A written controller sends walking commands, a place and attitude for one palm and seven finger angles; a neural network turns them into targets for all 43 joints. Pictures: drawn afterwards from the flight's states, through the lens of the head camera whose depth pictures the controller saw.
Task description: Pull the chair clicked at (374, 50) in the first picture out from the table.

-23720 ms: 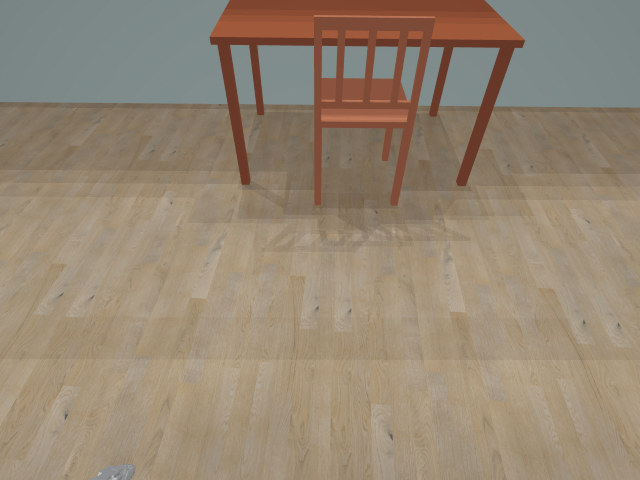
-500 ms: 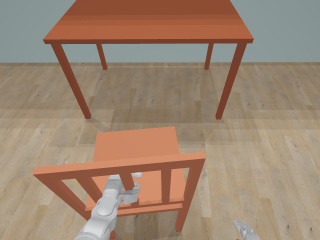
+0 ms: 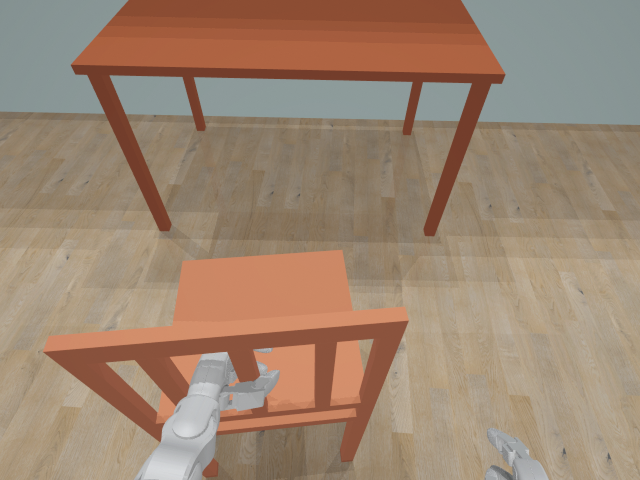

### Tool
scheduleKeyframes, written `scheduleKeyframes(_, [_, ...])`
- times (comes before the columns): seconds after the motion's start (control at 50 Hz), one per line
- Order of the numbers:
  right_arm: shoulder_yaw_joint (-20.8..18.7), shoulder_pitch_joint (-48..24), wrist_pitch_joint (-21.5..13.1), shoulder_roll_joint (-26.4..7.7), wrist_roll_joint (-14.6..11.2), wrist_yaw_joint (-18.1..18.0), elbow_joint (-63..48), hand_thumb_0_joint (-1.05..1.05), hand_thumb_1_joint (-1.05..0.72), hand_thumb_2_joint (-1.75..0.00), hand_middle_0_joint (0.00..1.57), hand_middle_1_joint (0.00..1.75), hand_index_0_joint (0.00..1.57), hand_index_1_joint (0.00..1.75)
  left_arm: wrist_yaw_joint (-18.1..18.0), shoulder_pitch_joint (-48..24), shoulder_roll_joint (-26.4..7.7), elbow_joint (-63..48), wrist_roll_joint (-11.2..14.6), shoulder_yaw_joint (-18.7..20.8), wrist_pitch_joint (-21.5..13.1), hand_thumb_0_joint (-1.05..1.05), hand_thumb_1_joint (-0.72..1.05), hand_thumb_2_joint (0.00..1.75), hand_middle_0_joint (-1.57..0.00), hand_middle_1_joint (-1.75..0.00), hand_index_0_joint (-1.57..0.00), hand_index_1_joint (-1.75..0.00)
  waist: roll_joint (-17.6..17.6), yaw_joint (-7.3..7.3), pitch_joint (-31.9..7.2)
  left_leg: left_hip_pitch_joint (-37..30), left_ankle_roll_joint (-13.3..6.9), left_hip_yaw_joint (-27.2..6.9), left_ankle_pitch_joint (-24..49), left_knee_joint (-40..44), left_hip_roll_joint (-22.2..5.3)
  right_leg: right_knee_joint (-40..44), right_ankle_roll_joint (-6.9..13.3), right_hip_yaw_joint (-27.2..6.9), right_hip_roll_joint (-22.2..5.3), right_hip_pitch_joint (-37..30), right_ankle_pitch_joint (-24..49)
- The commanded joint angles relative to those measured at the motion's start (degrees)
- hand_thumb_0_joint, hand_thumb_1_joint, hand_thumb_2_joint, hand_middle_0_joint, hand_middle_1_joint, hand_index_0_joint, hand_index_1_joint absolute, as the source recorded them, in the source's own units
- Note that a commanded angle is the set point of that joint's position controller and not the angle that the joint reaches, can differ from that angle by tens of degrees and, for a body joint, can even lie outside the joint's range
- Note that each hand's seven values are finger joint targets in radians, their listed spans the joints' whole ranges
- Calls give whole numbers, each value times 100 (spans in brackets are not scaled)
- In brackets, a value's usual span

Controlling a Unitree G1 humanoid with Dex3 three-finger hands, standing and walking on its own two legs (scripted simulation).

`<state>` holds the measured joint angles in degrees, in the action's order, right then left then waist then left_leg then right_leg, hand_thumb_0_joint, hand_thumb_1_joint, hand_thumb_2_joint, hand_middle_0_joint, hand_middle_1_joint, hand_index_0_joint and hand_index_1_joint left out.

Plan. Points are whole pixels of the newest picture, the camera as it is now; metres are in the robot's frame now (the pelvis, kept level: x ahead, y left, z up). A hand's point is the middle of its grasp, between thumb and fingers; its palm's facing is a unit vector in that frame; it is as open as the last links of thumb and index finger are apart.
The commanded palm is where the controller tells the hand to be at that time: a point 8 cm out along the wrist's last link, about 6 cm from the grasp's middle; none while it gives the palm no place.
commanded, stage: open the thumb and straighten the fingers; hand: left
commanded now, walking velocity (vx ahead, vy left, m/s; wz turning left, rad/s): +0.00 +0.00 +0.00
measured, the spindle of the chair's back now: (251, 381) +0.28 +0.10 -0.10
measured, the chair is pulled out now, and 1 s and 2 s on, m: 0.71 0.71 0.71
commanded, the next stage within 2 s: draw the fingers out of the gap in 0.56 s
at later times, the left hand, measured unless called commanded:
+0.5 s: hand (248, 384) +0.26 +0.10 -0.07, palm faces -0.10 -0.99 -0.12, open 16.6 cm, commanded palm +0.25 +0.15 -0.04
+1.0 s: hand (227, 448) +0.18 +0.12 -0.07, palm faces -0.08 -0.99 -0.10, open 17.5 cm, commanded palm +0.18 +0.17 -0.04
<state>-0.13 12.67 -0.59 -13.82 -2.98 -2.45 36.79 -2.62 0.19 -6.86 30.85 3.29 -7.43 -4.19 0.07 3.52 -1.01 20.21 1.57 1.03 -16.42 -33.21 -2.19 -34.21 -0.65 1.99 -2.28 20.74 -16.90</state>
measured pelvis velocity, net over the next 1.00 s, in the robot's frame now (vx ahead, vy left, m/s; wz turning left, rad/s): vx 0.01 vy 0.00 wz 0.04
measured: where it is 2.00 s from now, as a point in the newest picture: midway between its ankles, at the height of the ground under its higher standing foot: outside the picture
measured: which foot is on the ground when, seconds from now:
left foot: down 0.00-1.00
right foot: down 0.00-1.00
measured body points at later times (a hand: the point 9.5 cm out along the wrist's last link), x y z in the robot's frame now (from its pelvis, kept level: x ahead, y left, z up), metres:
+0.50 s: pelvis +0.01 +0.00 -0.03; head +0.05 -0.02 +0.42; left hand +0.26 +0.16 -0.06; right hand +0.17 -0.25 -0.12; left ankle +0.01 +0.14 -0.73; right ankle +0.01 -0.13 -0.73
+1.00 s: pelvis +0.01 +0.00 -0.04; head +0.04 -0.01 +0.41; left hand +0.18 +0.17 -0.06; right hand +0.19 -0.24 -0.11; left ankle +0.01 +0.14 -0.73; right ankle +0.01 -0.13 -0.73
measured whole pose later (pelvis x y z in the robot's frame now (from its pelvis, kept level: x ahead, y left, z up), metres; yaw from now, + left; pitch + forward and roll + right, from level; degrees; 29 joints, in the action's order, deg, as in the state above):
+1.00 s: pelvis +0.01 +0.00 -0.04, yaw +2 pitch +10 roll +0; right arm 1.0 14.9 -4.9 -14.1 -2.1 -4.8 26.7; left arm 0.2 27.2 -9.8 -4.1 2.5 -8.7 8.7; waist -2.7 2.4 -7.4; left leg 36.7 1.3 -1.6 -26.3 -53.2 -1.3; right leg -52.7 -1.1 3.7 -3.7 35.4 -26.9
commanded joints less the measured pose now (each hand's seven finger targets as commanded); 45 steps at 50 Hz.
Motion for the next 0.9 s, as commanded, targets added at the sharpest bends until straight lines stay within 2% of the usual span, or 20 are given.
scheduleKeyframes(0.0, [-257,-341,-328,-669,11,110,-908,0,-90,-90,20,30,20,30,100,-887,-108,-1396,-74,-43,-157,0,-31,32,-50,-145,-50,-145,-175,-32,-1151,-137,-239,16,570,-7,35,54,148,142,-16,186,825])
scheduleKeyframes(0.02, [-255,-345,-331,-669,17,120,-979,0,-90,-90,20,30,20,30,97,-887,-28,-1477,-64,-96,-56,0,-43,26,-47,-138,-47,-138,-141,-37,-1248,-70,-242,9,501,-65,50,-15,134,157,-12,231,783])
scheduleKeyframes(0.04, [-282,-299,-303,-772,30,86,-948,0,-90,-90,20,30,20,30,35,-1115,-663,-1459,-57,516,22,0,-55,20,-45,-130,-45,-130,10,-72,-1309,63,-249,-2,452,-126,65,-57,126,111,-6,212,793])
scheduleKeyframes(0.1, [-263,-333,-343,-741,35,30,-1141,0,-90,-90,20,30,20,30,66,-588,-350,-1653,61,400,270,0,-55,20,-38,-109,-38,-109,408,-137,-1514,212,-269,32,499,-248,87,-208,86,142,1,151,911])
scheduleKeyframes(0.14, [-249,-319,-380,-751,38,0,-1212,0,-90,-90,20,30,20,30,122,-748,-207,-1907,96,240,364,0,-55,20,-32,-94,-32,-94,512,-54,-1583,273,-284,10,543,-368,93,-303,65,156,10,249,954])
scheduleKeyframes(0.2, [-264,-273,-467,-773,37,-56,-1248,0,-90,-90,20,30,20,30,196,-650,-208,-2165,108,172,436,0,-55,20,-25,-73,-25,-73,524,-3,-1594,280,-292,-24,654,-529,81,-424,56,182,10,405,1015])
scheduleKeyframes(0.28, [-238,-209,-551,-751,52,-105,-1276,0,-90,-90,20,30,20,30,202,-691,-225,-2548,44,64,561,0,-55,20,-15,-43,-15,-43,224,37,-1648,237,-299,-74,789,-680,92,-552,67,197,5,556,1070])
scheduleKeyframes(0.3, [-237,-184,-558,-756,63,-117,-1304,0,-90,-90,20,30,20,30,168,-472,-344,-2531,25,201,609,0,-55,20,-13,-36,-13,-36,390,-11,-1664,301,-303,-87,821,-717,93,-596,62,209,11,535,1110])
scheduleKeyframes(0.32, [-229,-138,-520,-804,88,-128,-1243,0,-90,-90,20,30,20,30,143,-317,-686,-2149,-11,590,665,0,-55,20,-10,-29,-10,-29,501,-35,-1444,513,-289,-71,746,-773,108,-626,54,201,18,634,1108])
scheduleKeyframes(0.38, [-213,-177,-502,-731,90,-114,-1403,0,-90,-90,20,30,20,30,146,-175,-520,-2632,-69,415,707,0,-55,20,-2,-7,-2,-7,203,-109,-1670,501,-286,-23,917,-851,152,-751,75,173,-15,522,1296])
scheduleKeyframes(0.4, [-207,-173,-498,-729,95,-117,-1422,0,-90,-90,20,30,20,30,126,-195,-624,-2724,-77,495,721,0,-55,20,0,0,0,0,206,-99,-1712,502,-283,-46,933,-874,143,-781,78,189,-16,534,1287])
scheduleKeyframes(0.5, [-198,-171,-545,-705,80,-140,-1529,0,-90,-90,20,30,20,30,202,191,-423,-3185,-13,216,814,0,-55,20,0,0,0,0,70,-26,-1798,454,-292,-54,1146,-1030,139,-839,76,198,-25,536,1518])
scheduleKeyframes(0.52, [-196,-166,-562,-700,82,-141,-1545,0,-90,-90,20,30,20,30,223,211,-340,-3239,5,121,843,0,-55,20,0,0,0,0,154,10,-1782,480,-302,-63,1090,-1054,142,-826,60,198,-21,549,1506])
scheduleKeyframes(0.6, [-188,-148,-562,-781,85,-209,-1522,0,-90,-90,20,30,20,30,287,178,-566,-3124,45,274,976,0,-55,20,0,0,0,0,469,91,-1445,762,-321,-91,701,-1116,168,-769,11,201,-9,741,1201])
scheduleKeyframes(0.62, [-187,-141,-576,-774,91,-218,-1524,0,-90,-90,20,30,20,30,307,72,-532,-3213,40,222,976,0,-55,20,0,0,0,0,448,105,-1526,741,-338,-93,663,-1135,188,-762,5,182,-14,736,1170])
scheduleKeyframes(0.64, [-203,-136,-577,-789,94,-234,-1569,0,-90,-90,20,30,20,30,307,580,-841,-3108,36,589,984,0,-55,20,0,0,0,0,472,-48,-1499,846,-320,-87,658,-1123,185,-801,27,189,-17,672,1127])
scheduleKeyframes(0.66, [-200,-190,-579,-784,93,-224,-1625,0,-90,-90,20,30,20,30,340,803,-800,-3302,31,523,982,0,-55,20,0,0,0,0,165,-130,-1593,777,-315,-69,781,-1105,196,-819,68,180,-35,580,1225])
scheduleKeyframes(0.7, [-188,-202,-612,-699,74,-210,-1747,0,-90,-90,20,30,20,30,338,1283,-676,-3656,43,408,977,0,-55,20,0,0,0,0,50,-171,-1760,671,-299,-52,955,-1139,182,-898,73,198,-57,534,1367])
scheduleKeyframes(0.84, [-181,-202,-705,-655,85,-222,-1899,0,-90,-90,20,30,20,30,278,2058,-530,-4385,-49,62,970,0,-55,20,0,0,0,0,176,-19,-1326,968,-304,-141,584,-1263,183,-937,55,252,-27,937,889])
scheduleKeyframes(0.88, [-199,-203,-731,-679,95,-262,-1907,0,-90,-90,20,30,20,30,262,2171,-672,-4529,-60,174,959,0,-55,20,0,0,0,0,293,-24,-1307,1039,-318,-157,433,-1308,194,-929,51,235,-19,999,700])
